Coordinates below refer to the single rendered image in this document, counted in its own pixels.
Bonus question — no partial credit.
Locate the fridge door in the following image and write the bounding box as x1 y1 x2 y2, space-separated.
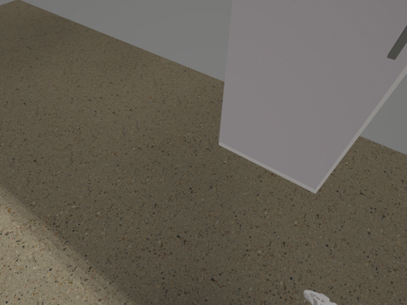
219 0 407 189

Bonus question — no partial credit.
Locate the handle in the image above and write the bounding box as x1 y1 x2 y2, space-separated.
387 26 407 60

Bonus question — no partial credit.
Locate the robot right hand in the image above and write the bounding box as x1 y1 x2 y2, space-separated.
303 290 337 305

